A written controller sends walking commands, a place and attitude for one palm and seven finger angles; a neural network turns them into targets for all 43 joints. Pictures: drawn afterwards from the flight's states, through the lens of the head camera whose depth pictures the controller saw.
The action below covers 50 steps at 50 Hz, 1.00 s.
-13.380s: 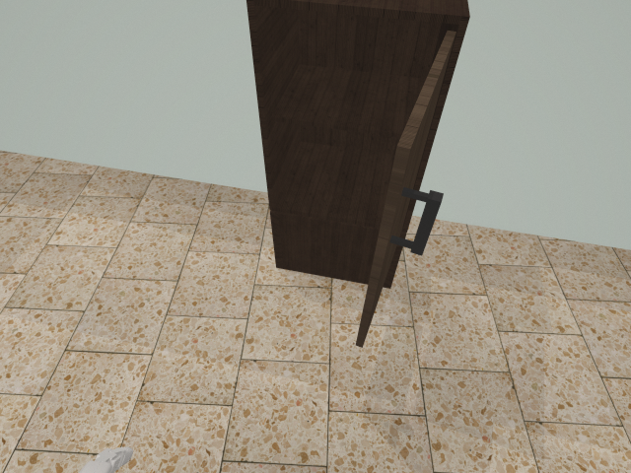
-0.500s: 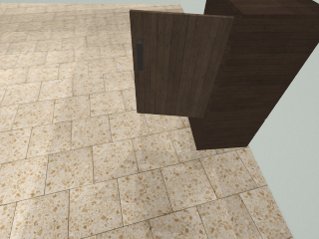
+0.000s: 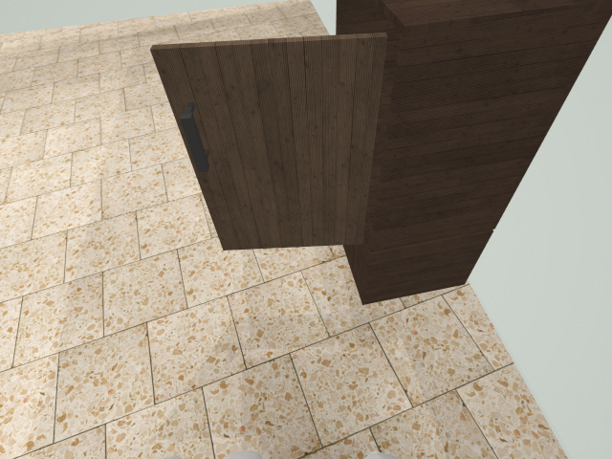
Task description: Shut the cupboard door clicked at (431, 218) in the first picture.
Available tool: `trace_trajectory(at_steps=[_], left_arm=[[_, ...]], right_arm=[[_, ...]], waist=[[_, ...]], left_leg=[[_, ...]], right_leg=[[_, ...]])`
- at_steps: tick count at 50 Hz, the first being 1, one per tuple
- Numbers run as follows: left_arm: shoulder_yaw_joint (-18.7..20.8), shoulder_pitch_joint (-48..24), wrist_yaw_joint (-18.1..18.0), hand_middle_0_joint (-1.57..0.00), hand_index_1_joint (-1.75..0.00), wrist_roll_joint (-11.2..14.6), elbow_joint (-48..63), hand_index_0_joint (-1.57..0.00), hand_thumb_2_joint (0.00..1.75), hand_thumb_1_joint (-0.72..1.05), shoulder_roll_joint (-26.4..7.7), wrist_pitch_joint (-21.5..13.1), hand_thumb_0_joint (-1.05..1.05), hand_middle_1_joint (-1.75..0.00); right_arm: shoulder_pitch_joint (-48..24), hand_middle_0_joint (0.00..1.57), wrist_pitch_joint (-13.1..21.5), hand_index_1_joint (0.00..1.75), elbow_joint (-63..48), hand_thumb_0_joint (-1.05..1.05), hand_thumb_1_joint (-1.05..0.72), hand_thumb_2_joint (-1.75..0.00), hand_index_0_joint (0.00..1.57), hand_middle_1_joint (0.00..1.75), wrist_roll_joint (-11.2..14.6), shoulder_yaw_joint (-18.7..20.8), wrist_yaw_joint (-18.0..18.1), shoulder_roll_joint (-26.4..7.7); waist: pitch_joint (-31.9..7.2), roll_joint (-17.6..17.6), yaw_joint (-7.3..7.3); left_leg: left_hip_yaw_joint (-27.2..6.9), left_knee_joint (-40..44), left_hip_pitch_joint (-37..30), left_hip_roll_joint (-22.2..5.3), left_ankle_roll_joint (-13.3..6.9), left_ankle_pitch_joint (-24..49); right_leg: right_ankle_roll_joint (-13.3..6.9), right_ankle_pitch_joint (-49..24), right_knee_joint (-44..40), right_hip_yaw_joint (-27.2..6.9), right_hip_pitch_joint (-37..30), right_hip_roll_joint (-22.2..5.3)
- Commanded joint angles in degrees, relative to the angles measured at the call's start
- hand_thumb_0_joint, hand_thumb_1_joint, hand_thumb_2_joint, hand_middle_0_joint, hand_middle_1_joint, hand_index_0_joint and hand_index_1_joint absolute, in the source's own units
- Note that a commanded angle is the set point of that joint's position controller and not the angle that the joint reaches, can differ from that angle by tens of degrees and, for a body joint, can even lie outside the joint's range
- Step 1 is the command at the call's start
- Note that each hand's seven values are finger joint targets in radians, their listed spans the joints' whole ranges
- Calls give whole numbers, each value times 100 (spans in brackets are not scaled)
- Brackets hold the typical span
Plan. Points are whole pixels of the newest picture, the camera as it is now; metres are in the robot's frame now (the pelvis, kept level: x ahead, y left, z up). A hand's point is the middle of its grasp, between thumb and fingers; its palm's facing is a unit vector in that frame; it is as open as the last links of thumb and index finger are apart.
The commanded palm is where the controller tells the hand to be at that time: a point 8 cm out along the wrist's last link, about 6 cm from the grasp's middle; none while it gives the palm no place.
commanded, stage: take the last steps up to it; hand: left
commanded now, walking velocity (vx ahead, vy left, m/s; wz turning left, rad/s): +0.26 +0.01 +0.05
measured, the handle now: (197, 137) +0.69 +0.26 +0.02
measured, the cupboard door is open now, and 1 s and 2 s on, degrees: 80 80 80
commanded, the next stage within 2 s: come to a stop and stand still in 0.38 s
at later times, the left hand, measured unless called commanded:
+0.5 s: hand out of the picture +0.06 +0.18 -0.17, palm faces +0.13 -0.98 -0.12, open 7.4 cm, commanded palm none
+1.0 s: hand (204, 394) +0.24 +0.19 -0.15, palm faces +0.06 -0.97 -0.24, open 7.4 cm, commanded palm none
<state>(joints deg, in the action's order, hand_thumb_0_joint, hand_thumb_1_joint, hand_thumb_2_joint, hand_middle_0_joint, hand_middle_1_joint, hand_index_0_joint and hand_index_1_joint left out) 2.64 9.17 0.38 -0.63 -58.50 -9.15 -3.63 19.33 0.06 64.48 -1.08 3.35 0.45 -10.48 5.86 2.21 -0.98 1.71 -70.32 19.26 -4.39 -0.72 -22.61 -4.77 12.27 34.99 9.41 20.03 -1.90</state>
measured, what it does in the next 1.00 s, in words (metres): walks ahead: left foot, then right foot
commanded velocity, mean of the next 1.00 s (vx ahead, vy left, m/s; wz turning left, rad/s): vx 0.00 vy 0.01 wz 0.02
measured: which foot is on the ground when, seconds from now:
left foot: up 0.00-0.40, down 0.42-0.80, up 0.82-1.00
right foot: down 0.00-0.44, up 0.46-0.72, down 0.74-1.00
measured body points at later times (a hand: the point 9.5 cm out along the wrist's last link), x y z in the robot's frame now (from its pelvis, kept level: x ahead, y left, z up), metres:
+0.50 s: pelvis +0.14 +0.03 +0.01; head +0.15 +0.05 +0.46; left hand +0.06 +0.23 -0.16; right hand +0.23 -0.19 -0.13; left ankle +0.16 +0.14 -0.72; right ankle +0.09 -0.07 -0.70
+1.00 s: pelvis +0.16 +0.01 +0.01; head +0.21 -0.01 +0.46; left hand +0.23 +0.24 -0.13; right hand +0.21 -0.23 -0.15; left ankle +0.11 +0.13 -0.67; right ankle +0.21 -0.10 -0.72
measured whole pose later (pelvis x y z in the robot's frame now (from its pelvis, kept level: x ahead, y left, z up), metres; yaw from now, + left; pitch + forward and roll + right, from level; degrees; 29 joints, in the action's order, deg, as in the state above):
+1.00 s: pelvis +0.16 +0.01 +0.01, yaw +2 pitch -1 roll +1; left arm 2.2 6.7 -2.2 -1.6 -58.1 -8.5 0.4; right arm 9.9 -3.4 60.7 -0.4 3.8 1.9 -10.3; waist 6.6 0.7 0.3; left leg 1.5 -52.3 18.6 0.3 2.3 -30.6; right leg -2.0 11.9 30.5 5.2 17.8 -3.0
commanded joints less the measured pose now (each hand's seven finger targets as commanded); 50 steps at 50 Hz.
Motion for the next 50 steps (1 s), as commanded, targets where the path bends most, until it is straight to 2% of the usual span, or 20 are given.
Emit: trace_trajectory(at_steps=[1, 3, 12, 15, 17, 19, 20, 21, 22, 23, 25, 28, 31, 34, 36, 37, 39, 41, 45, 50], left_arm=[[121, 537, -132, -20, -30, -34, 25, -20, 90, 90, -679, -31, 0, -30], [130, 574, -140, -20, -30, -53, -8, -20, 90, 90, -612, -43, 0, -30], [107, 1328, -123, -20, -30, -75, -400, -20, 90, 90, -672, -111, 0, -30], [112, 1476, -132, -20, -30, -78, -499, -20, 90, 90, -655, -90, 0, -30], [136, 1419, -132, -20, -30, -78, -495, -20, 90, 90, -678, -49, 0, -30], [109, 1335, -127, -20, -30, -23, -533, -20, 90, 90, -573, 5, 0, -30], [82, 1354, -113, -20, -30, -8, -513, -20, 90, 90, -425, 28, 0, -30], [44, 1410, -75, -20, -30, 4, -429, -20, 90, 90, -218, 52, 0, -30], [-4, 1249, -68, -20, -30, -13, -283, -20, 90, 90, -79, 44, 0, -30], [30, 1066, -84, -20, -30, -61, -173, -20, 90, 90, -156, 64, 0, -30], [39, 978, -86, -20, -30, -90, -338, -20, 90, 90, -114, 148, 0, -30], [-31, 1387, -138, -20, -30, -15, -532, -20, 90, 90, 105, 249, 0, -30], [-39, 1300, -177, -20, -30, -13, -487, -20, 90, 90, -55, 375, 0, -30], [28, 1284, -175, -20, -30, -54, -372, -20, 90, 90, -253, 455, 0, -30], [77, 1234, -190, -20, -30, -90, -316, -20, 90, 90, -483, 428, 0, -30], [97, 1215, -206, -20, -30, -108, -260, -20, 90, 90, -632, 398, 0, -30], [126, 961, -208, -20, -30, -82, -182, -20, 90, 90, -983, 369, 0, -30], [137, 855, -255, -20, -30, -64, -167, -20, 90, 90, -1030, 334, 0, -30], [212, 497, -334, -20, -30, -94, 37, -20, 90, 90, -1045, 384, 0, -30], [289, 377, -358, -20, -30, -123, 198, -20, 90, 90, -1141, 424, 0, -30]], right_arm=[[383, 20, 46, 30, -305, 0, -90, -90, 20, 30, -66, 51, -49, -103], [383, 20, -18, 30, -310, 0, -90, -90, 20, 30, -89, 45, -61, -68], [-849, 20, 127, 30, -742, 0, -90, -90, 20, 30, -29, 4, -136, -43], [-1025, 20, 205, 30, -783, 0, -90, -90, 20, 30, -10, -34, -122, -9], [-822, 20, 246, 30, -728, 0, -90, -90, 20, 30, 2, -52, -99, -4], [-432, 20, 315, 30, -528, 0, -90, -90, 20, 30, -5, -80, -52, -64], [-11, 20, 366, 30, -396, 0, -90, -90, 20, 30, -9, -45, -8, -243], [432, 20, 384, 30, -315, 0, -90, -90, 20, 30, -36, 57, 42, -709], [726, 20, 312, 30, -271, 0, -90, -90, 20, 30, -30, 102, 79, -969], [621, 20, 235, 30, -313, 0, -90, -90, 20, 30, -30, 90, 103, -902], [-11, 20, 256, 30, -438, 0, -90, -90, 20, 30, -17, -45, 155, -447], [-579, 20, 301, 30, -556, 0, -90, -90, 20, 30, -7, -148, 231, -318], [-649, 20, 211, 30, -518, 0, -90, -90, 20, 30, 9, -92, 268, -502], [-686, 20, 67, 30, -473, 0, -90, -90, 20, 30, 12, 19, 271, -639], [-660, 20, 11, 30, -478, 0, -90, -90, 20, 30, 35, 55, 252, -570], [-595, 20, -6, 30, -498, 0, -90, -90, 20, 30, 45, 64, 239, -451], [-374, 20, -86, 30, -497, 0, -90, -90, 20, 30, 92, 56, 178, -176], [-420, 20, -205, 30, -489, 0, -90, -90, 20, 30, 85, 64, 193, -113], [-582, 20, -249, 30, -551, 0, -90, -90, 20, 30, 88, 67, 179, -187], [-631, 20, -222, 30, -691, 0, -90, -90, 20, 30, 81, 54, 119, -222]], waist=[[-346, -733, -40], [-324, -714, -90], [-28, -624, 319], [-202, -710, 393], [-275, -657, 277], [-371, -537, 110], [-561, -159, -46], [-716, 866, -179], [-644, 1440, -277], [-354, 806, -245], [-93, 605, -42], [-487, 162, 268], [-646, 274, 199], [-584, 509, 241], [-442, 199, 271], [-497, -155, 259], [-700, -714, 92], [-841, -1380, 185], [-865, -1038, 278], [-1047, -1106, 353]], left_leg=[[-139, 103, 640, -353, 98, 747], [-17, 505, 650, -346, 199, 841], [144, 2612, 1136, -301, 269, 787], [240, 3186, 797, -149, 217, 629], [355, 3678, 202, 3, 123, 752], [524, 4458, -895, 170, 99, 1254], [218, 4746, -1625, -54, -4, 1408], [-1068, 5005, -2352, -1026, -426, 1531], [-2024, 5637, -2447, -1884, -998, 1687], [-1984, 5741, -2047, -1996, -1245, 1239], [-1414, 5840, -1285, -1584, -1047, 1653], [-404, 5363, -1003, -1242, -845, 4508], [-239, 5079, -1130, -1226, -782, 4855], [-265, 4798, -976, -1170, -662, 4096], [-165, 4475, -630, -855, -363, 3339], [36, 4189, -509, -485, -145, 2679], [386, 3502, -464, 143, 143, 997], [224, 2450, -267, 277, 232, -793], [-228, 1349, 304, 313, 268, -987], [-166, 2169, 160, 340, 335, -722]], right_leg=[[-221, 955, -2630, -1542, -96, -1453], [-245, 823, -2718, -1269, 7, -1368], [-546, -3, -2687, -1382, -1204, -1572], [-537, -672, -2381, -1332, -1522, -1579], [-493, -624, -2099, -1181, -1355, -1494], [-223, -507, -1562, -852, -872, -1132], [-33, -497, -797, -611, -517, -846], [226, 495, 348, -230, 463, -298], [355, 2068, 1537, -66, 1183, 61], [274, 2178, 2096, -410, 1366, -105], [347, 1571, 2347, -710, 1194, -383], [575, 929, 1430, -825, 172, -393], [619, 670, 566, -646, -215, -258], [593, 209, -60, -567, -502, -179], [526, -1106, -593, -721, -815, -264], [413, -2276, -667, -1102, -933, -538], [-130, -3656, -875, -1642, -937, -1401], [-641, -4348, -1241, -2012, -1109, -1780], [-871, -4201, -1183, -1945, -1391, -1820], [-783, -3430, -1250, -1926, -1571, -1734]])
